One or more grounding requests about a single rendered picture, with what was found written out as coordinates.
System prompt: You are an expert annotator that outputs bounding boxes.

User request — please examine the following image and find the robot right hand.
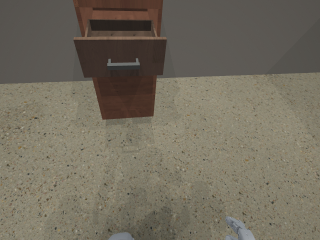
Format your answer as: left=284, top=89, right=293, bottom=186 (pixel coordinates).
left=225, top=216, right=256, bottom=240

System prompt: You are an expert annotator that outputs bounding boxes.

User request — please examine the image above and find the handle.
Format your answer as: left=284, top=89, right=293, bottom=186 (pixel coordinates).
left=107, top=58, right=140, bottom=70

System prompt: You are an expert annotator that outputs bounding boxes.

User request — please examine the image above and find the drawer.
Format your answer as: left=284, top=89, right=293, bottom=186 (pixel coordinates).
left=73, top=19, right=167, bottom=78

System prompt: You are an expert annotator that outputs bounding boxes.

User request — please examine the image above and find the cabinet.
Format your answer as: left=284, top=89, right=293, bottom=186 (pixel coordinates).
left=73, top=0, right=163, bottom=120

